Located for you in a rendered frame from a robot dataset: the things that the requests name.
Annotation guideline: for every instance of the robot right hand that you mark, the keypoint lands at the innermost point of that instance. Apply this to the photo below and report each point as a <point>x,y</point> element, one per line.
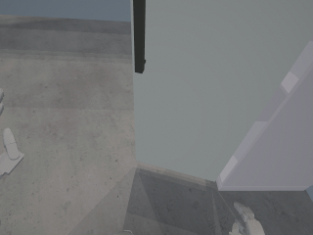
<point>251,225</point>

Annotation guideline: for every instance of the fridge door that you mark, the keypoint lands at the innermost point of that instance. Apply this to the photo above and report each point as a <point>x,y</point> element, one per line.
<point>211,68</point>

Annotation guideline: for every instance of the handle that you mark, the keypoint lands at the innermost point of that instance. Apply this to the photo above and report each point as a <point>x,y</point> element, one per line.
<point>139,25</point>

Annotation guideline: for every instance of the robot left hand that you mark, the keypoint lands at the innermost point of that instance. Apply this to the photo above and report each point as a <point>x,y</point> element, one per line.
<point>9,161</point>

